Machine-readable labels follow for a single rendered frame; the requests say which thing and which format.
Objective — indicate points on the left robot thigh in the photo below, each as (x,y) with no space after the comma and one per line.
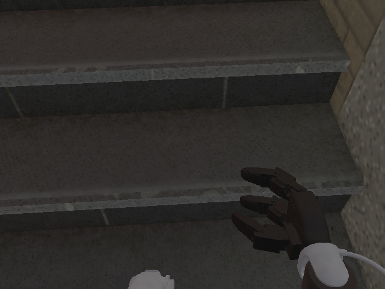
(151,280)

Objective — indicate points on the right robot hand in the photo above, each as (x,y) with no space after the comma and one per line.
(301,221)

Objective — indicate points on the right robot forearm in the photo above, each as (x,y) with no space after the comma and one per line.
(321,267)

